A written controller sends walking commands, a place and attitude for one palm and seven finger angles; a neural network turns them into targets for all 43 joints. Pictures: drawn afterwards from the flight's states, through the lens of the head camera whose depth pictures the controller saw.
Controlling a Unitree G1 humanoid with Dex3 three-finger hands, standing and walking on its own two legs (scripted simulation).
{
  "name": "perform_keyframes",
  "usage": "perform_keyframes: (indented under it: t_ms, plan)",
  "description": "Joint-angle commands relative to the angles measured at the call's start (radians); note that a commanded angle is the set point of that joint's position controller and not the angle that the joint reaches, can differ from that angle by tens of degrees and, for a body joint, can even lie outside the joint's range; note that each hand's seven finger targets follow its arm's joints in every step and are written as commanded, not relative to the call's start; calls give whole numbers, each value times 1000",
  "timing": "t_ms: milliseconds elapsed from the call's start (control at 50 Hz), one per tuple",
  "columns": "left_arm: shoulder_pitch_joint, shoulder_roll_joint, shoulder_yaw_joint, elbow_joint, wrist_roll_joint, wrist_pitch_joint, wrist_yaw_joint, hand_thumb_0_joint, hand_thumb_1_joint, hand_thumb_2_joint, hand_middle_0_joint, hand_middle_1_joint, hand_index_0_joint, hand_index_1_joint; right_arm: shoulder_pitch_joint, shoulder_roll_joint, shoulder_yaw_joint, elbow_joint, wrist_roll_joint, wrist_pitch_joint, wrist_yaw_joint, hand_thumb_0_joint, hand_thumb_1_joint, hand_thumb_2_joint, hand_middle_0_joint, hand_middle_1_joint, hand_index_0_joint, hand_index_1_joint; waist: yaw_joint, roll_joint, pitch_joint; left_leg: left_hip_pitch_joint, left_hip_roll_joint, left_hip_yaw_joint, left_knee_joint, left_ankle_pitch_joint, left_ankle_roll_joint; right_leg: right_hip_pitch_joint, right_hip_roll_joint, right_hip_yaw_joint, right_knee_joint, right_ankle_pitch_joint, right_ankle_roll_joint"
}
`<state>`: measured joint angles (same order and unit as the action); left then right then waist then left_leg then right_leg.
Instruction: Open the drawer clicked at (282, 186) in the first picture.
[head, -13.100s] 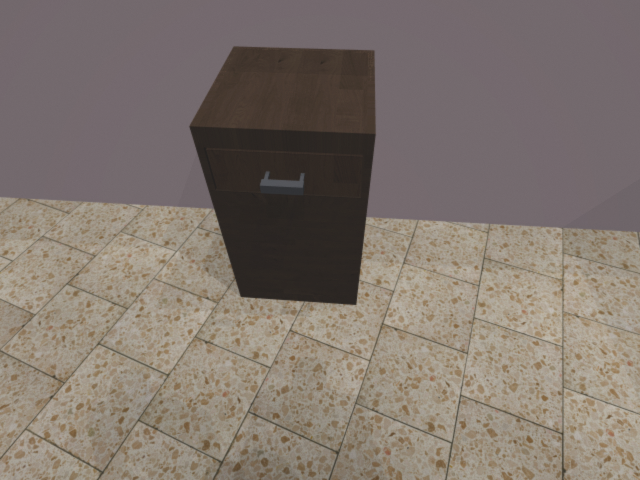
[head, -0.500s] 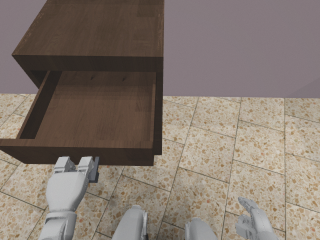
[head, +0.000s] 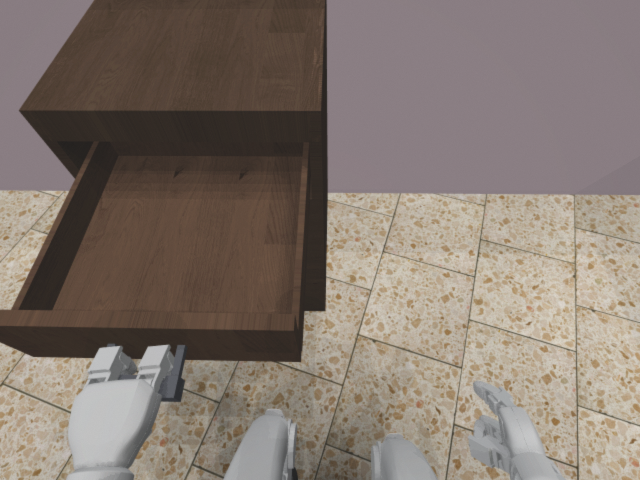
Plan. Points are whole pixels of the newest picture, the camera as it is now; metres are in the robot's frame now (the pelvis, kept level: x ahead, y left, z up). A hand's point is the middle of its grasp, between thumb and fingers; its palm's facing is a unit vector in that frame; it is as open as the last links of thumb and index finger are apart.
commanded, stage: pull the drawer open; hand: left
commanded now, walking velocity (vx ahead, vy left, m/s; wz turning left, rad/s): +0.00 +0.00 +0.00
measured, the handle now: (141, 369) +0.25 +0.25 -0.03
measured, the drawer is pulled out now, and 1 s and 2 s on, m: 0.30 0.30 0.28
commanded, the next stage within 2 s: open the thumb to release the handle in 0.12 s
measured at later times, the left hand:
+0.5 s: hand (140, 415) +0.20 +0.24 -0.05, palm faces -0.06 -0.06 -1.00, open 7.6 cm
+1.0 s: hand (138, 418) +0.19 +0.25 -0.05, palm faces -0.03 -0.05 -1.00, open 13.8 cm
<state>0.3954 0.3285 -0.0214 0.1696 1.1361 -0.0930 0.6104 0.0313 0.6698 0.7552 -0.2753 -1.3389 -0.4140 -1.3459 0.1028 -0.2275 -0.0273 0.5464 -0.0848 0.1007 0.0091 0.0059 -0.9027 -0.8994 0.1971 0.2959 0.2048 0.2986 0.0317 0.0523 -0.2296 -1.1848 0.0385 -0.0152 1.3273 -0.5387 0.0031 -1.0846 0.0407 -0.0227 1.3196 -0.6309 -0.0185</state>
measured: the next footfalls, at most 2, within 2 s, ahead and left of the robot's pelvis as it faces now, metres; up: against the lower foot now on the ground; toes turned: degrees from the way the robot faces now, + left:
none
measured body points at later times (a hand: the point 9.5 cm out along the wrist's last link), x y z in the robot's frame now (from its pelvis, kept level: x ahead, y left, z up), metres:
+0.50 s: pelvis +0.00 +0.00 -0.01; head +0.11 -0.02 +0.43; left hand +0.19 +0.24 +0.01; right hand +0.21 -0.23 -0.13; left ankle +0.04 +0.12 -0.61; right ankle +0.00 -0.12 -0.61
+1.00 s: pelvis -0.01 -0.01 -0.01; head +0.09 -0.02 +0.43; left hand +0.19 +0.25 +0.00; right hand +0.19 -0.24 -0.12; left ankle +0.04 +0.12 -0.61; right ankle +0.00 -0.12 -0.61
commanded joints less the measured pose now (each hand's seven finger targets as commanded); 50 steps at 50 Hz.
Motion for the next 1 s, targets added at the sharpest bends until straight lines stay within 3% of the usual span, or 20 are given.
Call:
perform_keyframes:
  t_ms: [0, 120, 180, 200, 220, 240, 340, 460, 600, 620, 700, 760, 800, 880, 980]
  plan:
    - [186, 134, 102, -170, -28, -22, 37, 0, 900, 900, -400, -1350, -400, -1350, -69, -103, -40, -168, 3, -46, 0, 0, -900, -900, 200, 300, 200, 300, 38, -8, -269, 360, -48, 7, -161, 270, 39, 68, 18, -15, -203, 320, -51]
    - [257, 118, 94, -193, -39, -34, 22, 0, 900, 900, -400, -1350, -400, -1350, -75, -95, -39, -184, 2, -39, 6, 0, -900, -900, 200, 300, 200, 300, 41, -13, -247, 347, -48, 10, -156, 275, 41, 81, 19, -6, -207, 351, -53]
    - [290, 127, 108, -206, -35, -48, 24, 0, 900, 900, -400, -1350, -400, -1350, -79, -89, -36, -191, -2, -40, 10, 0, -900, -900, 200, 300, 200, 300, 52, -4, -275, 354, -47, 9, -153, 316, 40, 94, 19, -6, -191, 392, -56]
    - [3, 204, 156, -194, -7, -53, 44, 0, 900, 900, -400, -1350, -400, -1350, -64, -108, -40, -145, -7, -29, 1, 0, -900, -900, 200, 300, 200, 300, -16, -33, -227, 315, -36, 3, -114, 269, 40, 5, 9, 2, -185, 361, -42]
    - [20, 186, 167, -188, -1, -63, 54, 0, 830, 870, -395, -1342, -395, -1342, -52, -109, -43, -150, -12, -37, -5, 0, -900, -900, 200, 300, 200, 300, 9, -10, -235, 306, -41, 5, -113, 253, 40, 16, 11, -8, -180, 336, -41]
    - [54, 179, 164, -158, 2, -65, 59, 0, 760, 840, -390, -1335, -390, -1335, -58, -104, -41, -150, -10, -42, -5, 0, -900, -900, 200, 300, 200, 300, 14, -9, -249, 309, -44, 9, -113, 247, 39, 13, 9, -11, -181, 320, -42]
    - [34, 174, 162, -173, -15, -46, 69, 0, 410, 690, -365, -1298, -365, -1298, -46, -114, -52, -143, -5, -43, -6, 0, -900, -900, 200, 300, 200, 300, 14, -6, -309, 347, -46, 9, -116, 282, 40, 32, 10, -15, -183, 345, -41]
    - [54, 186, 169, -150, -25, -24, 61, 0, -10, 510, -335, -1253, -335, -1253, -50, -104, -50, -135, 4, -31, -18, 0, -900, -900, 200, 300, 200, 300, 20, -42, -292, 328, -50, 17, -124, 269, 40, 86, 10, -1, -202, 373, -39]
    - [65, 197, 191, -115, -30, -47, 58, 0, -500, 300, -300, -1200, -300, -1200, -64, -94, -43, -124, 3, -31, -25, 0, -900, -900, 200, 300, 200, 300, 27, -36, -276, 300, -52, 25, -121, 244, 42, 97, 7, 13, -210, 359, -38]
    - [73, 202, 203, -101, -30, -49, 59, 0, -500, 300, -300, -1200, -300, -1200, -62, -93, -49, -123, 4, -31, -25, 0, -900, -900, 200, 300, 200, 300, 30, -39, -247, 292, -52, 24, -123, 236, 41, 93, 11, 15, -214, 353, -41]
    - [45, 193, 193, -109, -25, -58, 64, 0, -500, 300, -300, -1200, -300, -1200, -69, -97, -47, -123, 0, -31, -20, 0, -900, -900, 200, 300, 200, 300, 25, -15, -257, 296, -51, 21, -124, 226, 41, 67, 10, 11, -211, 317, -42]
    - [36, 193, 192, -99, -30, -53, 65, 0, -500, 300, -300, -1200, -300, -1200, -68, -100, -52, -125, 3, -33, -20, 0, -900, -900, 200, 300, 200, 300, 20, -26, -228, 283, -49, 22, -126, 191, 43, 61, 10, 12, -229, 278, -41]
    - [39, 212, 214, -100, -29, -52, 68, 0, -500, 300, -300, -1200, -300, -1200, -70, -99, -50, -122, 3, -31, -20, 0, -900, -900, 200, 300, 200, 300, 32, -15, -259, 288, -51, 26, -129, 205, 43, 72, 8, 11, -218, 286, -41]
    - [-27, 234, 227, -77, -33, -47, 71, 0, -500, 300, -300, -1200, -300, -1200, -69, -101, -49, -112, 6, -33, -28, 0, -900, -900, 200, 300, 200, 300, 16, -35, -234, 255, -46, 23, -120, 175, 45, 70, 7, 21, -230, 262, -39]
    - [-100, 234, 210, -60, -30, -39, 79, 0, -500, 300, -300, -1200, -300, -1200, -62, -108, -51, -105, 10, -41, -33, 0, -900, -900, 200, 300, 200, 300, 7, -17, -241, 259, -44, 22, -123, 148, 46, 47, 6, 19, -235, 210, -35]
